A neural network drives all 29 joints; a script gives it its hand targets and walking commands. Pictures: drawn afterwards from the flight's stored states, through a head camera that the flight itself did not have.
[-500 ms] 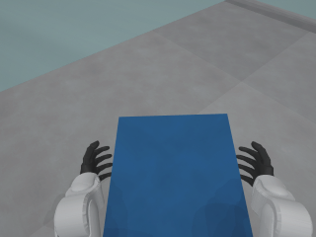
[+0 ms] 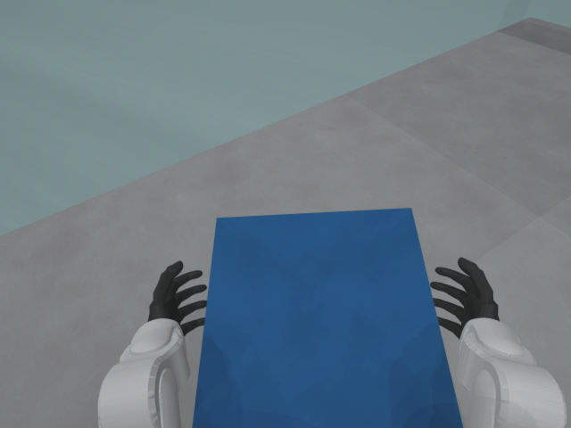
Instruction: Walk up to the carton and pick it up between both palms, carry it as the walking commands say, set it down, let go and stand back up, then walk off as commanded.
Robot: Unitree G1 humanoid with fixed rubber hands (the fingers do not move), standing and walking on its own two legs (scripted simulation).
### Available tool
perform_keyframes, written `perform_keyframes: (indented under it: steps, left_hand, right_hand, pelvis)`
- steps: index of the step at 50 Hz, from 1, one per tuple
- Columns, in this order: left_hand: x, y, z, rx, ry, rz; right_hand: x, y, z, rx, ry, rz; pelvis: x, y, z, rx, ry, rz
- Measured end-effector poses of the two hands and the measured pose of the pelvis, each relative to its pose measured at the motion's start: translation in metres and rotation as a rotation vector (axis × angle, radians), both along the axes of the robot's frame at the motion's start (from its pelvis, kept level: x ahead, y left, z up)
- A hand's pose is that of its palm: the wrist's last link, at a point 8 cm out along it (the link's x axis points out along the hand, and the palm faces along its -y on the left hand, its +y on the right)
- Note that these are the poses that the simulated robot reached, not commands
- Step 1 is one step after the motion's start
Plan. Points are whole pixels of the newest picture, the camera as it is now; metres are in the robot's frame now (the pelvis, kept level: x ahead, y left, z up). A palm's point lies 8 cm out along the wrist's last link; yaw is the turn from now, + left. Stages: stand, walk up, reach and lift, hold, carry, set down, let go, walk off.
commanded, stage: carry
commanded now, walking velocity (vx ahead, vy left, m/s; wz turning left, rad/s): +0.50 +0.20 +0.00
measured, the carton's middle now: (317, 326) +0.28 +0.01 +0.00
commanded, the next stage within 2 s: none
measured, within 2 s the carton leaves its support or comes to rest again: neither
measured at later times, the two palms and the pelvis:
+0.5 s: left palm (186, 149) +0.59 +0.27 +0.08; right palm (377, 155) +0.55 -0.09 +0.09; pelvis +0.32 +0.12 -0.01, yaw -4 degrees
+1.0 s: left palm (200, 99) +0.77 +0.29 +0.08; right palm (359, 96) +0.76 -0.07 +0.08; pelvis +0.52 +0.11 -0.02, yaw -2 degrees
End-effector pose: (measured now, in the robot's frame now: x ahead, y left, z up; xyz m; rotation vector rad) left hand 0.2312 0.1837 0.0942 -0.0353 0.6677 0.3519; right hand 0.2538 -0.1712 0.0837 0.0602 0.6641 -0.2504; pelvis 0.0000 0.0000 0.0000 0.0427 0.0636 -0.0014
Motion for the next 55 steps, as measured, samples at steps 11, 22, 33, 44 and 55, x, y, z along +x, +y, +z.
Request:
perform_keyframes:
  steps: [11,22,33,44,55]
  left_hand:
    - [0.187,0.063,-0.028,-0.009,-0.025,-0.076]
    - [0.325,0.079,-0.017,-0.042,-0.008,-0.156]
    - [0.444,0.086,-0.013,0.002,-0.045,-0.081]
    - [0.506,0.098,-0.018,0.009,-0.004,-0.034]
    - [0.558,0.103,-0.009,-0.005,-0.048,-0.083]
  right_hand:
    - [0.147,0.064,-0.017,-0.038,-0.021,-0.086]
    - [0.259,0.082,0.008,-0.075,-0.001,-0.165]
    - [0.405,0.086,-0.006,-0.024,-0.039,-0.091]
    - [0.489,0.098,-0.013,-0.001,-0.002,-0.037]
    - [0.520,0.103,0.002,-0.026,-0.046,-0.093]
  pelvis:
    - [0.162,0.081,-0.031,-0.001,-0.010,-0.060]
    - [0.285,0.115,-0.004,-0.047,0.011,-0.082]
    - [0.420,0.104,-0.022,-0.046,-0.023,-0.013]
    - [0.489,0.105,-0.016,-0.040,0.011,-0.008]
    - [0.538,0.121,-0.017,-0.041,0.015,-0.031]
